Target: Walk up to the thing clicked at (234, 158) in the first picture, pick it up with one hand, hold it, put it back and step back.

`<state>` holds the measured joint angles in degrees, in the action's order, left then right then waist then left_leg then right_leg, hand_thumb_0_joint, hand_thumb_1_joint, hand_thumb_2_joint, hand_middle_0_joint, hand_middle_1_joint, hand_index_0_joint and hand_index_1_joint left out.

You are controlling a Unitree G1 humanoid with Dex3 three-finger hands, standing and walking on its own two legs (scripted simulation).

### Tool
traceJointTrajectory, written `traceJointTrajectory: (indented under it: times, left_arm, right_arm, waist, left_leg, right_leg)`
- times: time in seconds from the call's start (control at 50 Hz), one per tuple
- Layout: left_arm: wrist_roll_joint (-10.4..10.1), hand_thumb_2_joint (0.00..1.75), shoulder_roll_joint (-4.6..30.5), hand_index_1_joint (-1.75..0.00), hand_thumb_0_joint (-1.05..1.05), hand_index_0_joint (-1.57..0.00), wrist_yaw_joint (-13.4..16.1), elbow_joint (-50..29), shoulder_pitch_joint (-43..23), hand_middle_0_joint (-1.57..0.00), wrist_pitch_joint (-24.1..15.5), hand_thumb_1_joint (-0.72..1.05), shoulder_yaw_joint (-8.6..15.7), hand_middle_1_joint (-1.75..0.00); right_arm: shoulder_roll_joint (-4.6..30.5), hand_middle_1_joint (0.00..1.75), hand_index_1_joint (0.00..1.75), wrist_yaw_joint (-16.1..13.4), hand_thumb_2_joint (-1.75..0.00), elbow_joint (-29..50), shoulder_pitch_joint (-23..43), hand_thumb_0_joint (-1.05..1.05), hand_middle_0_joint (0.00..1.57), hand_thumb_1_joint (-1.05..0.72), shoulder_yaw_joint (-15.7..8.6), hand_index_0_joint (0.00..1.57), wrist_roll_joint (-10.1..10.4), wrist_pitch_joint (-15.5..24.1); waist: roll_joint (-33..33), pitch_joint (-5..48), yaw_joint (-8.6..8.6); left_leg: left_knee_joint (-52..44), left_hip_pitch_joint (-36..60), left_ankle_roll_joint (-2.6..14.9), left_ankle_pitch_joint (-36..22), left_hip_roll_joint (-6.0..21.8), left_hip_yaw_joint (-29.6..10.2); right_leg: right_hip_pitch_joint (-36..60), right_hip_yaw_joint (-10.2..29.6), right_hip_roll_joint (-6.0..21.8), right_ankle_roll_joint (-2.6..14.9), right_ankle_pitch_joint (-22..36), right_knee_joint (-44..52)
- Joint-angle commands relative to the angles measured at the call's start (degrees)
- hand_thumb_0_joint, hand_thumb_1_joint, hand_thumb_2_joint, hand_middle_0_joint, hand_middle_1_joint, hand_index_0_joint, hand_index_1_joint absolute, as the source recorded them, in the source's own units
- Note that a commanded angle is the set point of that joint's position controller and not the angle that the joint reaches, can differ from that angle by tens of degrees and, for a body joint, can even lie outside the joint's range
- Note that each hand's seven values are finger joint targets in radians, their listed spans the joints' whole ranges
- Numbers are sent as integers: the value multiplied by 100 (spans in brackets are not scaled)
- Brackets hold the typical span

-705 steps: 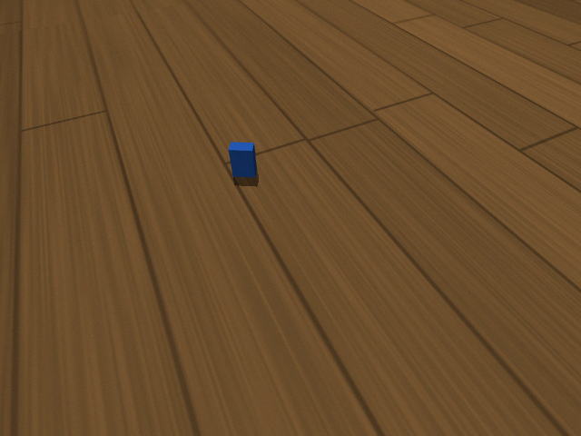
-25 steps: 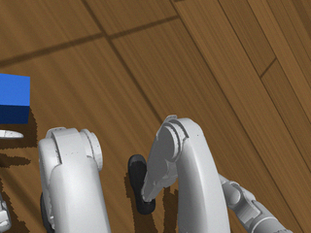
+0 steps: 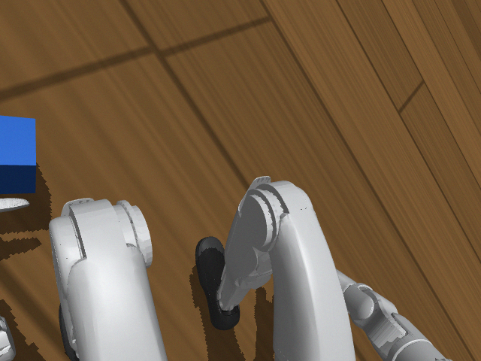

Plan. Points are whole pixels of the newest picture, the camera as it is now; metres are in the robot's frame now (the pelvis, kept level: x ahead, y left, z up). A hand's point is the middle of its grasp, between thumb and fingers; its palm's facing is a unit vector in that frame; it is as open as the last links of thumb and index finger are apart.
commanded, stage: close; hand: left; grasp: from the side
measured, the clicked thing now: out of the picture +0.41 +0.29 -0.20
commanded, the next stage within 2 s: settle in 1.00 s
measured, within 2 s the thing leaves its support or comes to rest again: leaves its support in 1.40 s
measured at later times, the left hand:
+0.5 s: hand out of the picture +0.39 +0.31 -0.16, palm faces +0.48 -0.88 +0.02, open 12.6 cm
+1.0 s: hand out of the picture +0.39 +0.32 -0.16, palm faces +0.49 -0.87 +0.02, open 11.2 cm
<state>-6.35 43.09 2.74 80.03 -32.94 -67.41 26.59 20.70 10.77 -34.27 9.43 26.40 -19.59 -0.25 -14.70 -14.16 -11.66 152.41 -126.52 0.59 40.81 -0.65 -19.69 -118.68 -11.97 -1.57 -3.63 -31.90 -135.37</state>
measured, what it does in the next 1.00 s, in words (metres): stands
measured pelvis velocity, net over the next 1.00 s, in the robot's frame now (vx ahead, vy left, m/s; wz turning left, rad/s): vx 0.00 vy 0.00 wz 0.01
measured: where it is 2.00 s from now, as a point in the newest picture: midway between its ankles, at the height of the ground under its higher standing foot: (164, 328)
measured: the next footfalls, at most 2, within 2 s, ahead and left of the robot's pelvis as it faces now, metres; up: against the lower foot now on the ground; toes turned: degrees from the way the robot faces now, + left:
none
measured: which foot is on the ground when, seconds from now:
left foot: down 0.00-1.00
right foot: down 0.00-1.00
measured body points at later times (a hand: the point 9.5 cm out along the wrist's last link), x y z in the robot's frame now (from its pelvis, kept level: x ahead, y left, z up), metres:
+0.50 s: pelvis +0.00 +0.00 +0.00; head +0.21 +0.20 +0.34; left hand +0.36 +0.36 -0.16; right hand +0.20 -0.23 -0.03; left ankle +0.08 +0.11 -0.25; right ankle +0.16 -0.13 -0.25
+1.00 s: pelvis +0.00 +0.00 +0.00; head +0.21 +0.20 +0.34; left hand +0.36 +0.36 -0.16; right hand +0.20 -0.24 -0.03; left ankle +0.08 +0.11 -0.25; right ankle +0.16 -0.14 -0.25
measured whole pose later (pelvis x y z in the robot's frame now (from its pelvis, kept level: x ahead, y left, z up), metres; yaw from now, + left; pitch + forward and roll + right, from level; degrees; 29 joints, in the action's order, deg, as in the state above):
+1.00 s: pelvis +0.00 +0.00 +0.00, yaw +0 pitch +14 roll -18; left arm -7.7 42.5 1.1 75.8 -32.5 -64.0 28.5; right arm 21.1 9.9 -33.4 9.9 25.3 -18.9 -1.8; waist -13.9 -14.1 -11.3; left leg 152.2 -126.7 0.1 41.5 -0.9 -19.5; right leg -119.2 -11.7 -1.2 -3.9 -32.8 -135.7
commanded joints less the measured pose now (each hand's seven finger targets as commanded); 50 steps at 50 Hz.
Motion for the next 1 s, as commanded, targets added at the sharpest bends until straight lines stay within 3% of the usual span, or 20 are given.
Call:
traceJointTrajectory:
  times: [0.0, 0.04, 0.14, 0.2, 0.26, 0.28, 0.32, 0.34, 0.42, 0.44, 0.5, 0.52, 0.66, 0.72, 0.86, 0.94, 0.98]
  left_arm:
    - [109, 33, 650, -35, 0, -42, -135, -924, -1267, -42, -310, -35, -51, -35]
    - [96, 37, 503, -40, 0, -46, -148, -715, -1045, -46, -265, -28, -40, -40]
    - [174, 44, 453, -47, 0, -54, -146, -1032, -1097, -54, -265, -17, -142, -47]
    - [137, 45, 304, -48, 0, -55, -136, -822, -1032, -56, -205, -13, -197, -47]
    - [141, 45, 528, -49, 0, -58, -105, -843, -1247, -59, -209, -10, -84, -49]
    - [146, 48, 497, -52, 0, -61, -101, -805, -1298, -61, -206, -9, -124, -52]
    - [147, 51, 537, -56, 0, -64, -98, -867, -1324, -64, -205, -7, -59, -55]
    - [159, 54, 621, -59, 0, -65, -97, -694, -1224, -65, -188, -7, 7, -58]
    - [137, 61, 586, -67, 0, -74, -121, -690, -1177, -74, -228, -5, 46, -67]
    - [139, 62, 618, -68, 0, -74, -142, -877, -1135, -74, -236, -5, 44, -68]
    - [143, 65, 448, -73, 0, -79, -206, -789, -1156, -79, -199, -5, -121, -72]
    - [109, 66, 492, -74, 0, -81, -193, -823, -1227, -81, -205, -6, -37, -74]
    - [78, 74, 435, -84, 0, -89, -257, -982, -976, -88, -126, -8, -30, -83]
    - [52, 75, 278, -86, 0, -91, -283, -1059, -1012, -91, -81, -6, -170, -85]
    - [-6, 82, 275, -94, 0, -99, -266, -1091, -860, -98, -36, -8, -68, -94]
    - [-19, 85, 488, -99, 0, -104, -278, -1157, -975, -103, -27, -6, 85, -99]
    - [-25, 87, 377, -102, 0, -107, -319, -1085, -941, -107, -6, -8, 23, -102]
  right_arm:
    - [2073, 30, 30, -127, -90, 138, -138, 0, 20, -92, -708, 20, 18, -11]
    - [2060, 30, 30, -125, -90, 168, -153, 0, 20, -92, -703, 20, 22, -29]
    - [2081, 30, 30, -123, -90, 139, -212, 0, 20, -91, -753, 20, 2, -68]
    - [2064, 30, 30, -124, -90, 130, -222, 0, 20, -91, -738, 20, 1, -74]
    - [2067, 30, 30, -133, -90, 140, -176, 0, 20, -91, -730, 20, 9, -97]
    - [2082, 30, 30, -136, -90, 161, -174, 0, 20, -91, -719, 20, 4, -108]
    - [2071, 30, 30, -146, -90, 153, -182, 0, 20, -91, -735, 20, 4, -113]
    - [2086, 30, 30, -144, -90, 172, -129, 0, 20, -91, -703, 20, 12, -129]
    - [2084, 30, 30, -154, -90, 241, -108, 0, 20, -92, -675, 20, -1, -158]
    - [2076, 30, 30, -161, -90, 219, -135, 0, 20, -91, -707, 20, -10, -146]
    - [2078, 30, 30, -165, -90, 204, -86, 0, 20, -92, -716, 20, -10, -140]
    - [2091, 30, 30, -169, -90, 196, -106, 0, 20, -92, -703, 20, 4, -145]
    - [2095, 30, 30, -169, -90, 191, -110, 0, 20, -92, -753, 20, 27, -160]
    - [2099, 30, 30, -177, -90, 138, -175, 0, 20, -92, -786, 20, 36, -150]
    - [2074, 30, 30, -172, -90, 177, -142, 0, 20, -92, -803, 20, 66, -159]
    - [2057, 30, 30, -192, -90, 201, -144, 0, 20, -92, -809, 20, 90, -165]
    - [2048, 30, 30, -205, -90, 180, -135, 0, 20, -93, -831, 20, 87, -159]
  waist:
    - [3004, 2939, -606]
    - [2951, 2943, -624]
    - [3206, 2993, -632]
    - [3040, 3019, -726]
    - [2946, 2918, -710]
    - [2929, 2881, -767]
    - [2963, 2884, -719]
    - [2952, 2807, -660]
    - [2922, 2837, -694]
    - [2973, 2987, -618]
    - [3018, 2877, -701]
    - [2973, 2875, -723]
    - [3001, 2983, -594]
    - [3078, 3083, -658]
    - [2941, 3013, -573]
    - [2877, 3073, -551]
    - [2904, 3046, -560]
  left_leg:
    - [-2276, 2141, -262, -325, 298, 355]
    - [-2281, 2154, -267, -294, 297, 355]
    - [-2364, 2419, -336, -568, 315, 269]
    - [-2231, 2325, -306, -744, 293, 338]
    - [-2201, 2137, -259, -546, 290, 356]
    - [-2228, 2118, -258, -428, 292, 348]
    - [-2243, 2149, -259, -421, 306, 350]
    - [-2294, 2136, -270, -306, 321, 317]
    - [-2287, 2095, -266, -269, 306, 313]
    - [-2248, 2198, -264, -423, 308, 340]
    - [-2266, 2204, -275, -407, 314, 348]
    - [-2273, 2147, -269, -351, 313, 330]
    - [-2311, 2257, -301, -510, 310, 312]
    - [-2275, 2383, -320, -737, 309, 332]
    - [-2269, 2157, -277, -544, 280, 370]
    - [-2244, 2056, -238, -475, 276, 417]
    - [-2237, 2121, -250, -441, 295, 434]
  right_leg:
    - [1215, -664, -211, 403, 455, 666]
    - [1229, -671, -211, 404, 410, 693]
    - [1137, -696, -179, 416, 625, 567]
    - [1321, -668, -190, 394, 786, 624]
    - [1274, -655, -199, 393, 616, 676]
    - [1289, -659, -187, 384, 541, 725]
    - [1252, -647, -182, 389, 533, 706]
    - [1176, -658, -175, 394, 398, 675]
    - [1271, -688, -190, 386, 382, 677]
    - [1259, -672, -199, 394, 509, 664]
    - [1209, -665, -197, 400, 478, 649]
    - [1259, -672, -190, 389, 454, 673]
    - [1220, -668, -173, 399, 540, 610]
    - [1247, -650, -174, 400, 728, 602]
    - [1288, -630, -165, 399, 585, 645]
    - [1335, -623, -185, 400, 515, 689]
    - [1252, -603, -191, 405, 485, 683]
